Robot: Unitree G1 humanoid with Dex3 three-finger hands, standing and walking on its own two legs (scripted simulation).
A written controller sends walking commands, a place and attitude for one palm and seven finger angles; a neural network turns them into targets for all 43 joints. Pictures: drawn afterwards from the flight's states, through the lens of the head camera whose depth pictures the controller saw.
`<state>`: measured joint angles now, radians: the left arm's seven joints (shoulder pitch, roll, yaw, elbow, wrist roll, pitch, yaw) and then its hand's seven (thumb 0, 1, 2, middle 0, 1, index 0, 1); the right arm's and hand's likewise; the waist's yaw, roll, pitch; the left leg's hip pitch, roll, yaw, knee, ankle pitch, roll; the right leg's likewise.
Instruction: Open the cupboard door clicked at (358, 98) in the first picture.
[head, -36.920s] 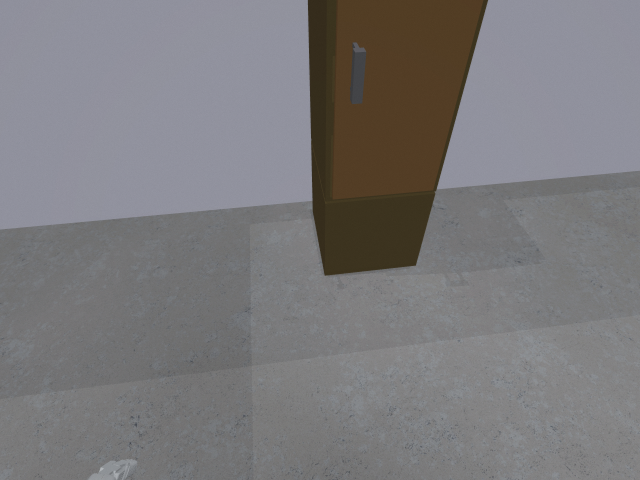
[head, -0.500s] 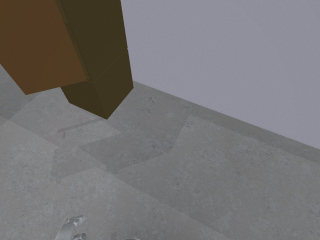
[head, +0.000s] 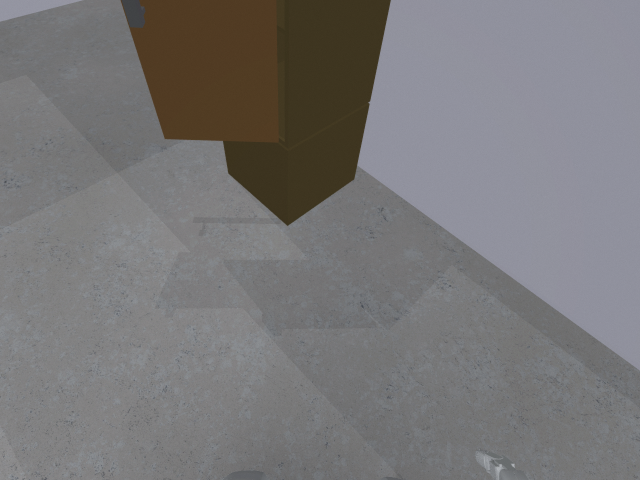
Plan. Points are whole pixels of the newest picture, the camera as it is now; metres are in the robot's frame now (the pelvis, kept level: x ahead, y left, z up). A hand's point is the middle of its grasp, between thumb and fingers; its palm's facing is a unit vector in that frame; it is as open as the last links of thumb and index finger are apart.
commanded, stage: take the last steps up to it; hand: left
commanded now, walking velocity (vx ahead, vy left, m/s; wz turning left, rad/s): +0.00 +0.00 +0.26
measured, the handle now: out of the picture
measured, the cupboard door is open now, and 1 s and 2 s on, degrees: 48 48 48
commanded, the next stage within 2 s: come to a stop and stand still in 1.34 s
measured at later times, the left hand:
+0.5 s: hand out of the picture +0.03 +0.17 -0.15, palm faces +0.21 -0.96 -0.19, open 7.4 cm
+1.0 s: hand (107, 373) +0.25 +0.34 -0.15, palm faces +0.22 -0.96 -0.19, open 7.4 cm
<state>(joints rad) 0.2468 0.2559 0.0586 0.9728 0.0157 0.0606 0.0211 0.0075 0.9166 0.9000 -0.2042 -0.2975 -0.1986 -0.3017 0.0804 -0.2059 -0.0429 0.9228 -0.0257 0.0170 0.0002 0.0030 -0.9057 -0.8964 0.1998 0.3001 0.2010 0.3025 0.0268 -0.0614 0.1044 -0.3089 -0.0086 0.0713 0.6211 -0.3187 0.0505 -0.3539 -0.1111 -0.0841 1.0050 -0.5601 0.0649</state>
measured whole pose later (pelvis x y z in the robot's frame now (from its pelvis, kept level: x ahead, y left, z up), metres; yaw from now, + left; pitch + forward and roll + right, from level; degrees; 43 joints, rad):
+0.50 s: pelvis +0.06 +0.00 +0.02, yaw +9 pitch +1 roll +1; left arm 0.34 0.14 0.03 1.03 0.03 -0.05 0.00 0.00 0.91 0.90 -0.20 -0.30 -0.20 -0.30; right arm 0.23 -0.23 -0.07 1.03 -0.03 0.05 0.03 0.01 -0.91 -0.90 0.20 0.30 0.20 0.30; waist 0.00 0.01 0.05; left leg -0.56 0.04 0.01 1.07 -0.26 -0.05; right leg -0.07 -0.10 -0.13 0.37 -0.30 0.04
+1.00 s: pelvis +0.20 +0.14 +0.02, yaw +10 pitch +0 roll +1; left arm 0.17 0.18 0.06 1.00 0.03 0.00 -0.01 0.01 0.92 0.90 -0.20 -0.30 -0.19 -0.30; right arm 0.28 -0.17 -0.04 1.03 -0.03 -0.07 -0.02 -0.01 -0.94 -0.90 0.20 0.30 0.20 0.30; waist 0.01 -0.03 0.03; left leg -0.12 -0.06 0.18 0.32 -0.21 0.09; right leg -0.59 -0.12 -0.08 1.04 -0.21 0.01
